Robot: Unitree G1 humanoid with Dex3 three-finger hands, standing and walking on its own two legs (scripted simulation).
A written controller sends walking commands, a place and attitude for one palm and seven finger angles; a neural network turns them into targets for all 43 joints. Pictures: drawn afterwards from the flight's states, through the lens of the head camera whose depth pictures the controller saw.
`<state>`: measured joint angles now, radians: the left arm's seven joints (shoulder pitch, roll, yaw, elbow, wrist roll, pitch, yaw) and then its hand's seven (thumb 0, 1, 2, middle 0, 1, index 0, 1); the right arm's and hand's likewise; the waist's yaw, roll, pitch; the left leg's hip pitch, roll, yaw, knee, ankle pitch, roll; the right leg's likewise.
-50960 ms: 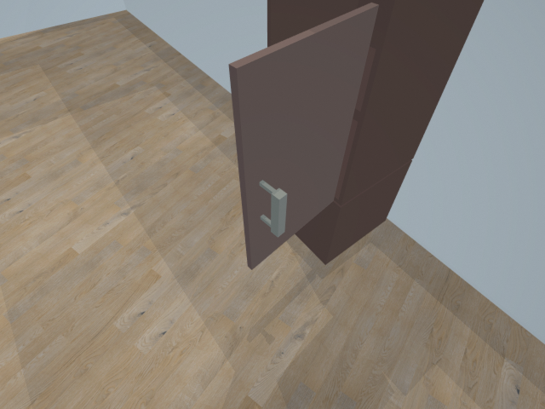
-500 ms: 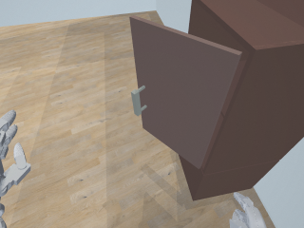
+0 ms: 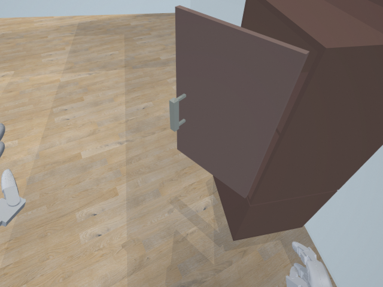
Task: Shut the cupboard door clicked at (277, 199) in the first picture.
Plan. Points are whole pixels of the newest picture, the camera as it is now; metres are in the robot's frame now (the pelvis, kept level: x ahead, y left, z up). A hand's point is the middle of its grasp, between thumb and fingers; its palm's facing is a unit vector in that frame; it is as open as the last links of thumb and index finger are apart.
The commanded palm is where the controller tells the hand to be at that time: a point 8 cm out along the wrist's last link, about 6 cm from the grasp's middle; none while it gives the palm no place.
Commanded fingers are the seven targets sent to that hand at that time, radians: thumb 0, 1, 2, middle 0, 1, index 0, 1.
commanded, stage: step back with the hand held close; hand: left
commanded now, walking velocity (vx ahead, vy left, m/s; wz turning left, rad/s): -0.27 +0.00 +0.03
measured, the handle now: (178, 112) +0.69 +0.10 -0.07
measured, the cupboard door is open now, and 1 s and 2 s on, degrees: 37 37 37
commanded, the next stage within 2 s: stop stepping back and stand still in 1.42 s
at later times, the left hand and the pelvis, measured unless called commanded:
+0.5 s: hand (4, 224) +0.16 +0.27 +0.17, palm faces +0.47 -0.75 -0.46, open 7.4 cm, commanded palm +0.09 +0.30 +0.19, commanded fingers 0.00 0.90 0.90 -0.20 -0.30 -0.20 -0.30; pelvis -0.04 +0.00 -0.01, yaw +2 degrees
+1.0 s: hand out of the picture +0.09 +0.23 +0.19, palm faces +0.40 -0.77 -0.50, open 7.4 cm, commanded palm +0.04 +0.27 +0.19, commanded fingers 0.00 0.90 0.90 -0.20 -0.30 -0.20 -0.30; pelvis -0.10 -0.04 +0.00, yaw +2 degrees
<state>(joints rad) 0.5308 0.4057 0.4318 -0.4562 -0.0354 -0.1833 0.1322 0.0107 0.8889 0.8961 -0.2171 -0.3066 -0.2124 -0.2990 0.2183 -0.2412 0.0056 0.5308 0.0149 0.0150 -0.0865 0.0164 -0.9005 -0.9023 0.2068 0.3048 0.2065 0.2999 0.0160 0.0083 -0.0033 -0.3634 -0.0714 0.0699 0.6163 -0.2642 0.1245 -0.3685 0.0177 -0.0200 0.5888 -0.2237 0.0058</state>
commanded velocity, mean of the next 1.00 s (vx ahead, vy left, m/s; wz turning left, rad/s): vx -0.39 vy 0.00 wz -0.01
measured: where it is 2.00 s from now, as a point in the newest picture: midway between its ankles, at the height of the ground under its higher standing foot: outside the picture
